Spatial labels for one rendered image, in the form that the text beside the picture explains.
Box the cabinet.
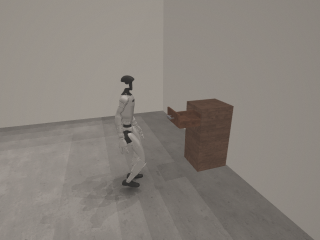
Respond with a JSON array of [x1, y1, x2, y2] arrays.
[[184, 98, 234, 172]]

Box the left robot forearm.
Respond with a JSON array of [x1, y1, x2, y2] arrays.
[[131, 116, 138, 127]]

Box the left robot hand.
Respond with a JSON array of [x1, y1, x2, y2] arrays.
[[135, 126, 144, 137]]

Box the right robot hand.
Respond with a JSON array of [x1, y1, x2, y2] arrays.
[[118, 139, 129, 154]]

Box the drawer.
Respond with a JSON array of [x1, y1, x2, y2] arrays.
[[167, 106, 201, 129]]

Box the humanoid robot head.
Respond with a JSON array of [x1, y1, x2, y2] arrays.
[[120, 75, 134, 96]]

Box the robot right upper arm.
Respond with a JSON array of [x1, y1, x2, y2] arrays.
[[115, 95, 129, 120]]

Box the robot torso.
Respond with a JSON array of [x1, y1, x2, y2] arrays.
[[119, 93, 135, 133]]

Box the right robot forearm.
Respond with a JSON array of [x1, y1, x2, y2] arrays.
[[115, 115, 125, 140]]

